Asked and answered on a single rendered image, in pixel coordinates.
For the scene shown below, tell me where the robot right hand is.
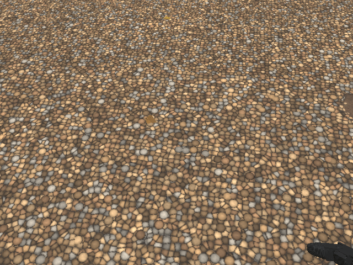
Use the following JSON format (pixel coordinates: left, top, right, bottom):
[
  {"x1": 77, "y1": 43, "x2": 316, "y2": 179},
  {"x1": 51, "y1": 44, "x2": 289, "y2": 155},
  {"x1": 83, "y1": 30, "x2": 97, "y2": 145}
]
[{"x1": 307, "y1": 242, "x2": 353, "y2": 265}]

